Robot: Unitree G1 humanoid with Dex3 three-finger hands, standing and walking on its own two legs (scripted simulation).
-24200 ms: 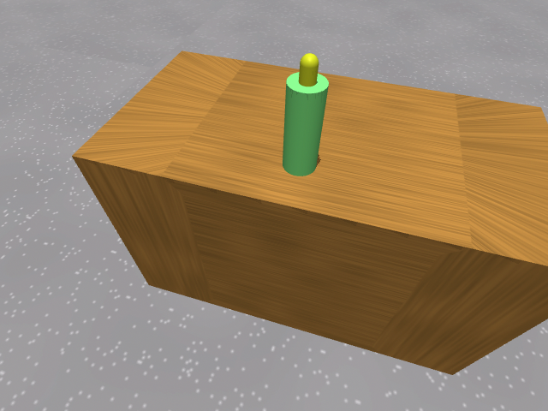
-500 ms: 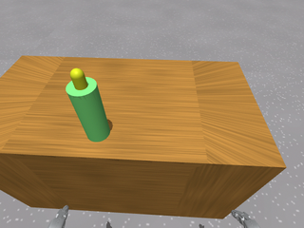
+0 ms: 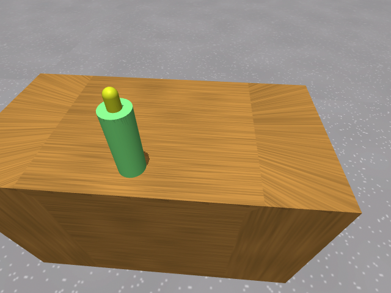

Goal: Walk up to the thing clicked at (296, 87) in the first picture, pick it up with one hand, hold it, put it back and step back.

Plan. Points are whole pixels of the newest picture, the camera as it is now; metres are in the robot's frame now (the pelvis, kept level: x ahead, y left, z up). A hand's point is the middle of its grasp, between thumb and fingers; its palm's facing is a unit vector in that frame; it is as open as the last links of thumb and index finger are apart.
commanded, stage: home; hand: left
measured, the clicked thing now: (122, 133) +0.48 +0.20 +0.06
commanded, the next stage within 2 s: stand in 1.20 s
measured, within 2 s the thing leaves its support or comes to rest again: neither
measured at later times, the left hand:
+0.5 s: hand out of the picture +0.06 +0.26 -0.16, palm faces -0.06 -0.93 -0.36, open 17.6 cm
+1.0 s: hand out of the picture +0.10 +0.26 -0.16, palm faces -0.06 -0.93 -0.35, open 17.6 cm
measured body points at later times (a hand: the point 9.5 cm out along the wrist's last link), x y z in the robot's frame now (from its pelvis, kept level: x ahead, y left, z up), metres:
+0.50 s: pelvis +0.00 +0.01 +0.00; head +0.00 +0.00 +0.45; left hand +0.06 +0.31 -0.13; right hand +0.05 -0.29 -0.14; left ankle +0.03 +0.13 -0.75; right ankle +0.00 -0.12 -0.75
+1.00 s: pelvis +0.02 +0.01 +0.00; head +0.03 +0.01 +0.45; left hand +0.10 +0.31 -0.13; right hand +0.09 -0.29 -0.13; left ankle +0.03 +0.13 -0.75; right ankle +0.00 -0.12 -0.75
